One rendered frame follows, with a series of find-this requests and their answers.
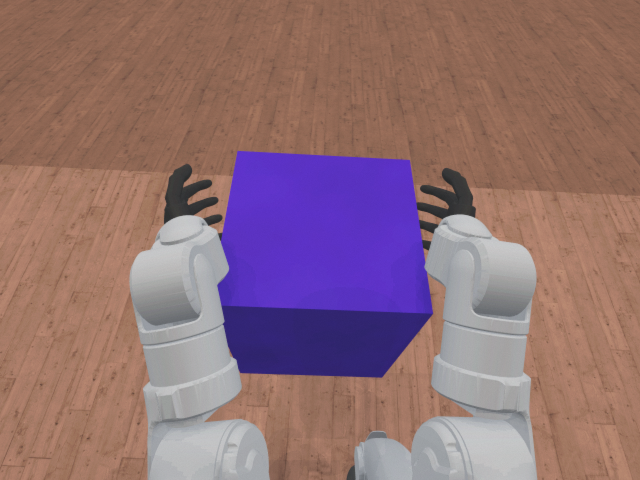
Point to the robot left forearm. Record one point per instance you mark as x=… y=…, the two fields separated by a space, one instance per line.
x=179 y=317

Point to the robot right shin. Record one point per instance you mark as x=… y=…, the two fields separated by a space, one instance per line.
x=376 y=434

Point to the robot right hand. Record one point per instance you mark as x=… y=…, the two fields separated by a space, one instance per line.
x=459 y=202

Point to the robot right forearm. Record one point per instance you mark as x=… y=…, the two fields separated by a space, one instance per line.
x=489 y=289

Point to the carton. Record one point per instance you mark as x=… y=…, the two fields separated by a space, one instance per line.
x=326 y=264

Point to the robot right upper arm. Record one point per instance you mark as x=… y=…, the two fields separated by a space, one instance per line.
x=470 y=448

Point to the robot left hand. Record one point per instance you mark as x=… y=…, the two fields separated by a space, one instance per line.
x=177 y=197

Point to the robot left upper arm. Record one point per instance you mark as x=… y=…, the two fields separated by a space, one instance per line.
x=218 y=450

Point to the robot right thigh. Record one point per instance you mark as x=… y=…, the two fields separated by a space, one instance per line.
x=382 y=459

